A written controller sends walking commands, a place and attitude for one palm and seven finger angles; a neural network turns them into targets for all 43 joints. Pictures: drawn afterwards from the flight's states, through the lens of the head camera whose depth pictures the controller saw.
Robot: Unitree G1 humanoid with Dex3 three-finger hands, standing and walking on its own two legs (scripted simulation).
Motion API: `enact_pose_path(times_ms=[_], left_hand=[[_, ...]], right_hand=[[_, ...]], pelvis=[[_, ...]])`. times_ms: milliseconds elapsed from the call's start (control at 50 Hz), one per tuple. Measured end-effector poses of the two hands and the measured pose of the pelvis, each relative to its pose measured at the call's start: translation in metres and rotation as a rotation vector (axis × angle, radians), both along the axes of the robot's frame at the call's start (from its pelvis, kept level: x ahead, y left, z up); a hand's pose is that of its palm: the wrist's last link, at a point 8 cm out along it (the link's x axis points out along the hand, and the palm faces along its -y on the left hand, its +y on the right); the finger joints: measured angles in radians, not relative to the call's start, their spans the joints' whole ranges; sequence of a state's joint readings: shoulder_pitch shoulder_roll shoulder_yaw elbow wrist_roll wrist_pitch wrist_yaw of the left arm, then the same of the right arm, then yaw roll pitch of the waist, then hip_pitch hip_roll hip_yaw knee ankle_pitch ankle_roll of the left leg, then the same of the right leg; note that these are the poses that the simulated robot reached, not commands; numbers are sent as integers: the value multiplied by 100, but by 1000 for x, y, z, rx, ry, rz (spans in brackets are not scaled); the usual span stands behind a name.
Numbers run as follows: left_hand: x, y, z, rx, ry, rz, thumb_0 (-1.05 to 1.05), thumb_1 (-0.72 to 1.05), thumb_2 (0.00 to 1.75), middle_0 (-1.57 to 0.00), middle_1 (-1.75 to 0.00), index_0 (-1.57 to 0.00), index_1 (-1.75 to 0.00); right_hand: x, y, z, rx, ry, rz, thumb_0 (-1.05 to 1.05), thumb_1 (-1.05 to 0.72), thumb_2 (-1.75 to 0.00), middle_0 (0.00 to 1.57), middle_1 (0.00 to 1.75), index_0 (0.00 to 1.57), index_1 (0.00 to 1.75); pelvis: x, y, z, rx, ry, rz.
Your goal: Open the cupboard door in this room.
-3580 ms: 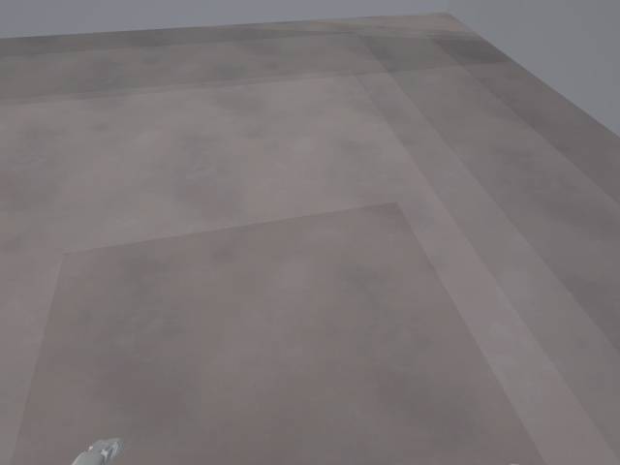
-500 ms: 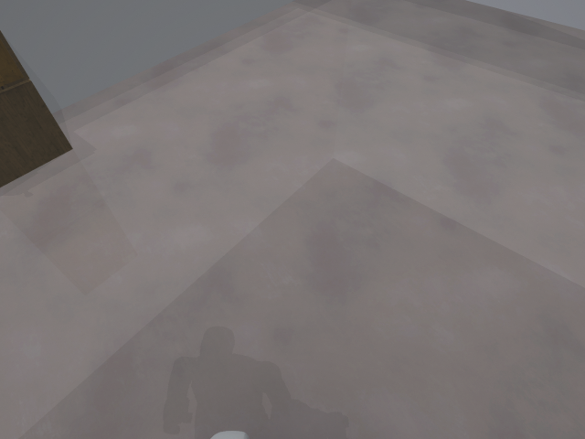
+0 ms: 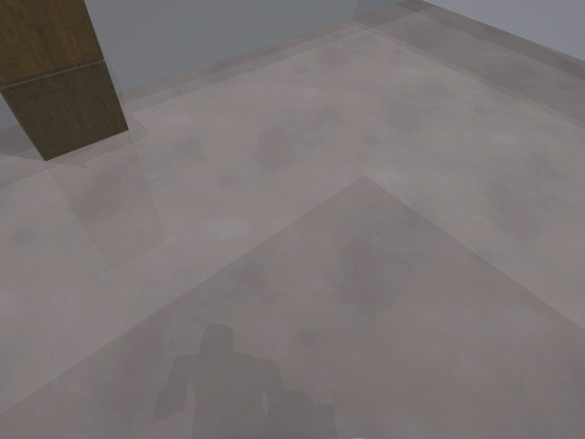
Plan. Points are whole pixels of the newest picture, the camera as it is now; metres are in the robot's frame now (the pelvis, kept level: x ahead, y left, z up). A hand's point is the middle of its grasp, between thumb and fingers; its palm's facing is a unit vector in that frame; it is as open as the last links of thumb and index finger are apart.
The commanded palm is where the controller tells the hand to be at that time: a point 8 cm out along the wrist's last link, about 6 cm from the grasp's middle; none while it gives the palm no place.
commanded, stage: turn or walk to find it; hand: left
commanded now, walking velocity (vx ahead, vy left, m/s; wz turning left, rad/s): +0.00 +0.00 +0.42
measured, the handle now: out of the picture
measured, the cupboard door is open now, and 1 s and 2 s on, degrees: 0 0 0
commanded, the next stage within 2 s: stand and wait in 0.54 s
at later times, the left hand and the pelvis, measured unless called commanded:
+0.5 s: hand out of the picture -0.01 +0.13 -0.15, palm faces +0.26 -0.93 -0.27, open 7.4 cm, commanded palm none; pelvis -0.04 -0.07 +0.00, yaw +14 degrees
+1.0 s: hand out of the picture -0.16 +0.16 -0.18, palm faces +0.41 -0.89 -0.20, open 7.4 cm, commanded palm none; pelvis -0.09 -0.02 +0.00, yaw +19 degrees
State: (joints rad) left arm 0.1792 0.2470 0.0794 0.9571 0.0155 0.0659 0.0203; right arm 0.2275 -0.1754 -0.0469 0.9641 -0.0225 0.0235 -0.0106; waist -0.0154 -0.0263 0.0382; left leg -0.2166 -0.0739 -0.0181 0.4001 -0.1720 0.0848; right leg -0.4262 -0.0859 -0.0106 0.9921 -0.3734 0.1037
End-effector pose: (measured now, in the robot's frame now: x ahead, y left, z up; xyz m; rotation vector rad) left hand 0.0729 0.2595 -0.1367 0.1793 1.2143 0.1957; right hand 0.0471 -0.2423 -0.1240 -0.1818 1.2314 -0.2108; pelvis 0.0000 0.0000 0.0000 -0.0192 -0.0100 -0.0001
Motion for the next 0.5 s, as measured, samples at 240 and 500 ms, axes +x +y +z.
enact_pose_path(times_ms=[240, 500], left_hand=[[-8, -52, 16, 45, -99, 23, 1, 91, 90, -20, -30, -20, -30], [-105, -88, 20, 34, -23, 215, 1, 90, 90, -20, -30, -20, -30]], right_hand=[[-59, -45, -37, 68, 148, 7, 1, -91, -90, 21, 30, 20, 30], [-23, -80, -30, 45, 154, 171, 1, -91, -90, 20, 30, 20, 30]], pelvis=[[-24, -42, -11, 36, 17, 92], [-37, -70, -1, 57, -7, 242]])
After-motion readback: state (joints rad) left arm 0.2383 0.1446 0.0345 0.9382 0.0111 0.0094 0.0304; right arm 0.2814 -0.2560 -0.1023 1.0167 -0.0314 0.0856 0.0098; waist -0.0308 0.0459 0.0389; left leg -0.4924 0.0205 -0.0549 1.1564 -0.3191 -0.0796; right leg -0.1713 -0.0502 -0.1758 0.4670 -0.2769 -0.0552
